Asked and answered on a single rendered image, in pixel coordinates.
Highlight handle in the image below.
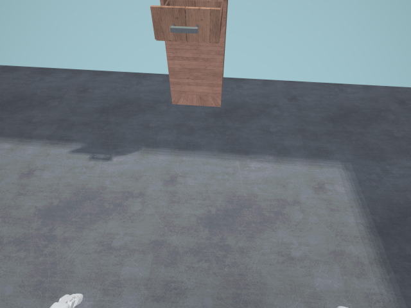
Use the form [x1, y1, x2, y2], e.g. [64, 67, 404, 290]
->
[170, 24, 198, 34]

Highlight left robot hand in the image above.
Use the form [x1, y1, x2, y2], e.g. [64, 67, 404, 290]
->
[50, 293, 83, 308]

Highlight drawer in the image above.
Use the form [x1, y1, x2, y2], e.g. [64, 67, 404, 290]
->
[150, 0, 223, 44]

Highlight cabinet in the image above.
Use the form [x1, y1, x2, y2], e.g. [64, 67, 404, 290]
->
[160, 0, 228, 107]

